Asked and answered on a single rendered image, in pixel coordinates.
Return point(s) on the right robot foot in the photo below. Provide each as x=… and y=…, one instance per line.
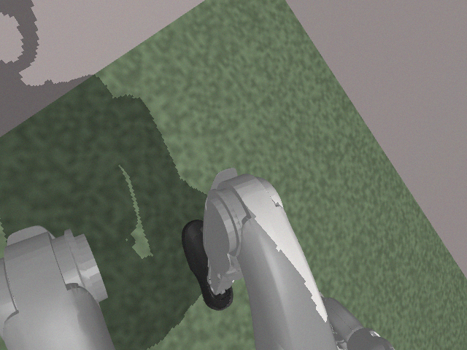
x=192, y=242

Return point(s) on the right robot arm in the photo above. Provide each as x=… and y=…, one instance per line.
x=368, y=339

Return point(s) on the right robot hand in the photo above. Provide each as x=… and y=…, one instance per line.
x=343, y=322

